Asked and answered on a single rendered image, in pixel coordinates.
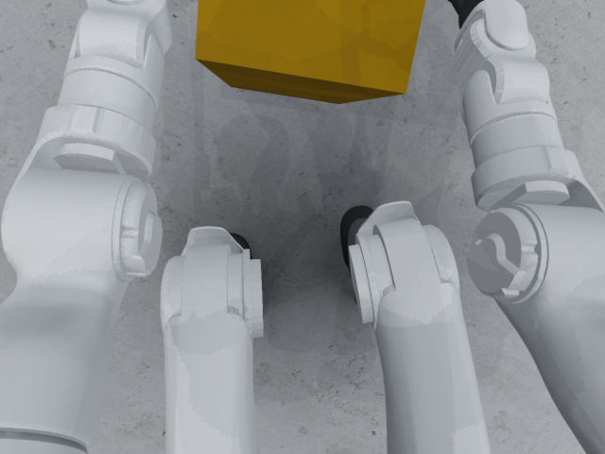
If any robot left thigh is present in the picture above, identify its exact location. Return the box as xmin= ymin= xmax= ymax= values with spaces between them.
xmin=164 ymin=244 xmax=263 ymax=454

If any robot right hand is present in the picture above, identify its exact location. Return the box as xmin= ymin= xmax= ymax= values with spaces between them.
xmin=448 ymin=0 xmax=484 ymax=28

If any carton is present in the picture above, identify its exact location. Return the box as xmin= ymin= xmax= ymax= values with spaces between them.
xmin=195 ymin=0 xmax=425 ymax=104

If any left robot forearm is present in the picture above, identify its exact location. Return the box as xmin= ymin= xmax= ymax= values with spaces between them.
xmin=1 ymin=0 xmax=173 ymax=266

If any robot right upper arm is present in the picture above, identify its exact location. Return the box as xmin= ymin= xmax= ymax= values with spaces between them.
xmin=466 ymin=202 xmax=605 ymax=454

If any right robot forearm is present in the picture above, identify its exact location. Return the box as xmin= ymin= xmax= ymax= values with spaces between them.
xmin=449 ymin=0 xmax=605 ymax=213

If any robot right shin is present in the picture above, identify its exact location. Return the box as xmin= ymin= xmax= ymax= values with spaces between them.
xmin=355 ymin=201 xmax=460 ymax=293

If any robot left upper arm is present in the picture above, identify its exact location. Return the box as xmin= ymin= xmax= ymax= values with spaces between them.
xmin=0 ymin=166 xmax=163 ymax=454

